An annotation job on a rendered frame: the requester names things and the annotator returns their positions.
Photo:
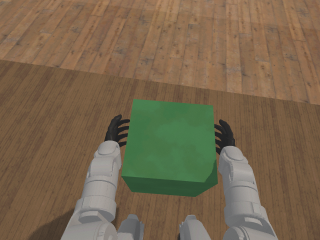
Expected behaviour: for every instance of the robot thigh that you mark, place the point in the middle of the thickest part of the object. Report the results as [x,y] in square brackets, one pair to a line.
[131,229]
[193,229]

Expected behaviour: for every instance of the left robot forearm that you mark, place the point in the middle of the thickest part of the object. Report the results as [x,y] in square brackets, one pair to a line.
[97,202]

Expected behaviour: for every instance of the carton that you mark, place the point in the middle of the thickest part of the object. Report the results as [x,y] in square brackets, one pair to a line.
[170,148]

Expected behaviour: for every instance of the right robot hand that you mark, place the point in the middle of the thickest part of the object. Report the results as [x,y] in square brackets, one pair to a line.
[226,137]

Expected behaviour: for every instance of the left robot hand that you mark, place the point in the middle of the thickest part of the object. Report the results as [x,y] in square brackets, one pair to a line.
[113,130]

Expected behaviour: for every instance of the left robot thigh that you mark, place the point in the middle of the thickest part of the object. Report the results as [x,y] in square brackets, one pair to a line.
[131,229]

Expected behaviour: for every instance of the right robot upper arm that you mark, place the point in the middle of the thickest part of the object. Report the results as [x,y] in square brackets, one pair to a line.
[238,232]

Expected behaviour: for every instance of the right robot forearm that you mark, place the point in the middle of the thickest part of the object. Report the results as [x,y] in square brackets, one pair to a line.
[242,200]

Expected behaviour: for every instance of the right robot thigh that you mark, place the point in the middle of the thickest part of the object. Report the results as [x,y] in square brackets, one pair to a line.
[193,229]

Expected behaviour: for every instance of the left robot upper arm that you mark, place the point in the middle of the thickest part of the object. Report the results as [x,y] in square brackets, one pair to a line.
[98,230]

